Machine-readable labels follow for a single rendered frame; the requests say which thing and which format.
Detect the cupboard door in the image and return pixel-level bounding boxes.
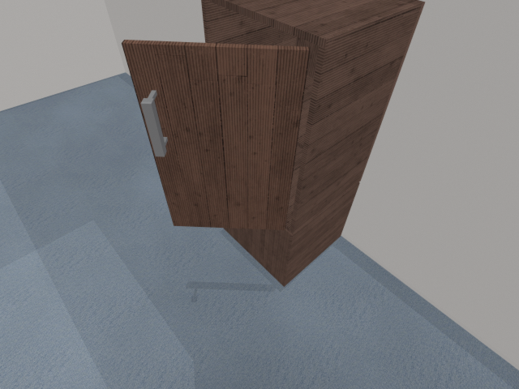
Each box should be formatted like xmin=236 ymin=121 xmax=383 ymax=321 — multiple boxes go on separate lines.
xmin=122 ymin=40 xmax=310 ymax=230

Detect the handle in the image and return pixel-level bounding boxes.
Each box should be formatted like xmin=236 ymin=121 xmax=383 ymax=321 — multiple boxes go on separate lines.
xmin=140 ymin=90 xmax=168 ymax=157

